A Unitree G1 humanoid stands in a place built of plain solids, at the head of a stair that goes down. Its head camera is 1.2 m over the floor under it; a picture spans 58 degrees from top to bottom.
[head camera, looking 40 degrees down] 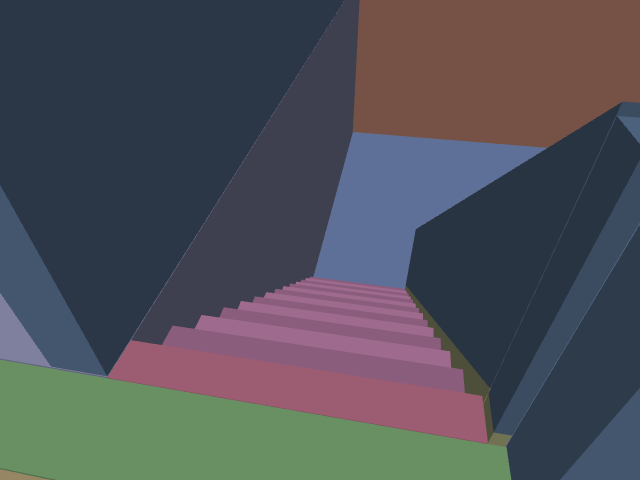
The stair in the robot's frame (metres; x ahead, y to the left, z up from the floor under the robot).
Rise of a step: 0.19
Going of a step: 0.22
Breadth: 1.15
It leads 10 degrees to the right of straight ahead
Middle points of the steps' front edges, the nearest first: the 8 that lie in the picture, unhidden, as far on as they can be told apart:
0.80 0.07 0.00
1.02 0.03 -0.19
1.24 0.00 -0.39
1.46 -0.04 -0.58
1.68 -0.08 -0.78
1.90 -0.12 -0.97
2.12 -0.16 -1.16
2.33 -0.20 -1.36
